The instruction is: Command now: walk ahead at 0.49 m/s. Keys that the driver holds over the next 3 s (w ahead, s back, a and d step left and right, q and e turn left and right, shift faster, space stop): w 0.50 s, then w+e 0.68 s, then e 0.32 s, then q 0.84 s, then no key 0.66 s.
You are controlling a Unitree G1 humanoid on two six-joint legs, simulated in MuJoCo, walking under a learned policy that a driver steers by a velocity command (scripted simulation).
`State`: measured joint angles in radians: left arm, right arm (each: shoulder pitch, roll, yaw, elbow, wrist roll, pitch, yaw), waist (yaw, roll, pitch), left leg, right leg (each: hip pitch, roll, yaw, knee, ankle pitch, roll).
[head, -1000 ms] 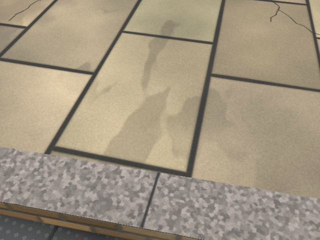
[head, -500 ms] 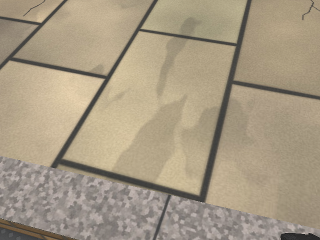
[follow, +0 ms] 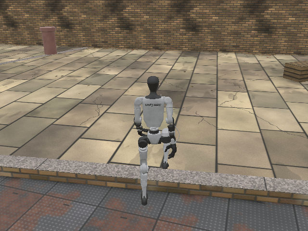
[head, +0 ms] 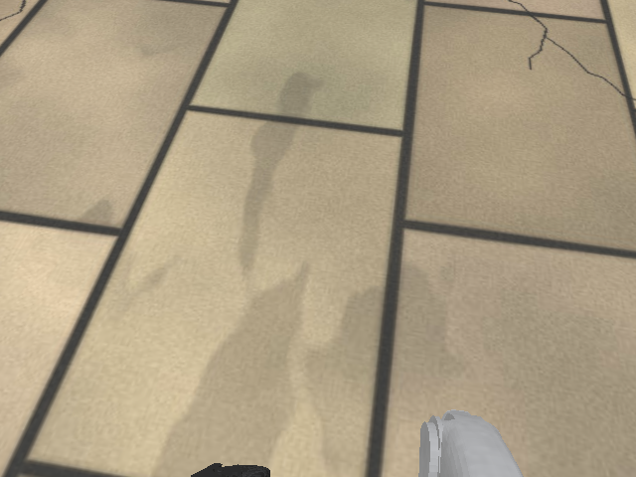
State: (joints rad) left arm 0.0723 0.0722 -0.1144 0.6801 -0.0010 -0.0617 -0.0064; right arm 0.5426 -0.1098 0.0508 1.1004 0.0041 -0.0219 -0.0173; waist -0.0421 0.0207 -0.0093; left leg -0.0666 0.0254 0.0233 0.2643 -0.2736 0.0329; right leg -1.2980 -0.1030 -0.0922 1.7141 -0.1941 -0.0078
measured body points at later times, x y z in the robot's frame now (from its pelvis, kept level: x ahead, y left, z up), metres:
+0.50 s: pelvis +0.27 -0.04 +0.14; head +0.28 -0.05 +0.59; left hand +0.21 +0.18 +0.00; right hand +0.48 -0.24 +0.03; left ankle +0.45 +0.13 -0.52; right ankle +0.21 -0.11 -0.61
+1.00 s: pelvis +0.57 +0.01 +0.13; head +0.58 +0.01 +0.58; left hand +0.77 +0.24 +0.03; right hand +0.54 -0.26 +0.00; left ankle +0.54 +0.12 -0.61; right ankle +0.64 -0.17 -0.53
